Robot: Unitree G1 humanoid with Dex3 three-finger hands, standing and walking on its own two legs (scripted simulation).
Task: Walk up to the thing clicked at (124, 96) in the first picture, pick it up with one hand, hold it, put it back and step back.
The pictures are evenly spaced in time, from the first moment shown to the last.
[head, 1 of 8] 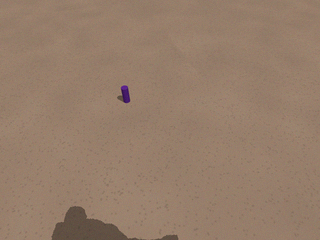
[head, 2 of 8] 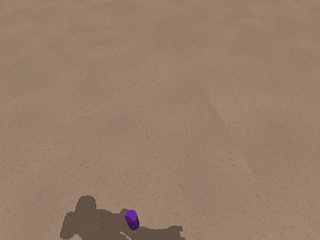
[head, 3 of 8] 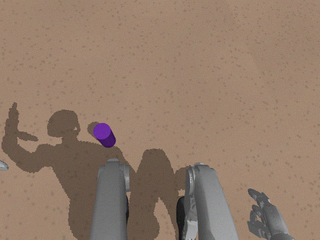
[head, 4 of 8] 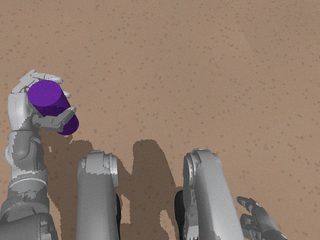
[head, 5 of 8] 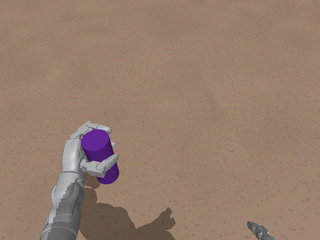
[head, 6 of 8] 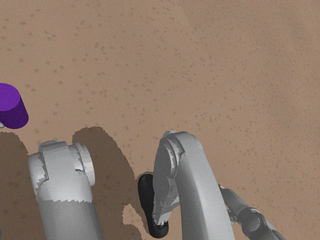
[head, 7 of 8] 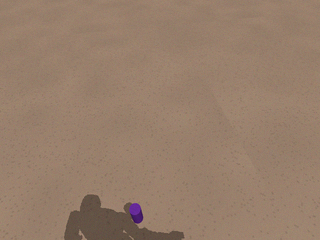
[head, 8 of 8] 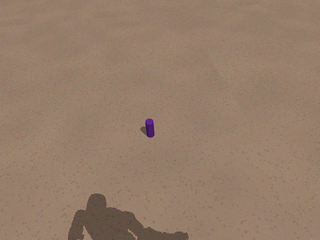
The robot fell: no
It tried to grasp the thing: yes
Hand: left
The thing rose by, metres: 0.69
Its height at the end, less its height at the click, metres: +0.00
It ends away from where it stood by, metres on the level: 0.01
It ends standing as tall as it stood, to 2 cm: yes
